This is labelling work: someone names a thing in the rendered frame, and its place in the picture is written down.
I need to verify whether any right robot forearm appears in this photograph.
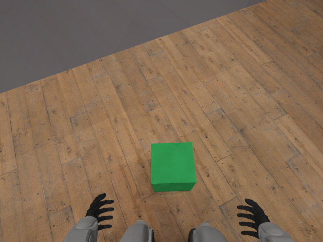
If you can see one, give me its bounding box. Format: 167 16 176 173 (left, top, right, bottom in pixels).
258 222 295 242

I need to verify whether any right robot hand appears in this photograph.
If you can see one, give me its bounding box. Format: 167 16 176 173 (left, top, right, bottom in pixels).
237 198 270 239

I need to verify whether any carton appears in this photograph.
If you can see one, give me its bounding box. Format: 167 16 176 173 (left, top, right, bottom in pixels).
151 142 196 192

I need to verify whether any right robot shin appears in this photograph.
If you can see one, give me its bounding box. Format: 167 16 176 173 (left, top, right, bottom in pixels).
198 223 210 228

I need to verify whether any left robot hand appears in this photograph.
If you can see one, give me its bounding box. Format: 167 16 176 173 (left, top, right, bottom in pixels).
85 193 114 230

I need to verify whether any left robot forearm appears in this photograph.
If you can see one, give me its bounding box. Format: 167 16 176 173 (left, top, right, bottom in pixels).
63 216 98 242

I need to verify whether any left robot thigh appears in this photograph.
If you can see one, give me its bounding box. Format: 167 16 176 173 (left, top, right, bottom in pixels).
119 224 153 242

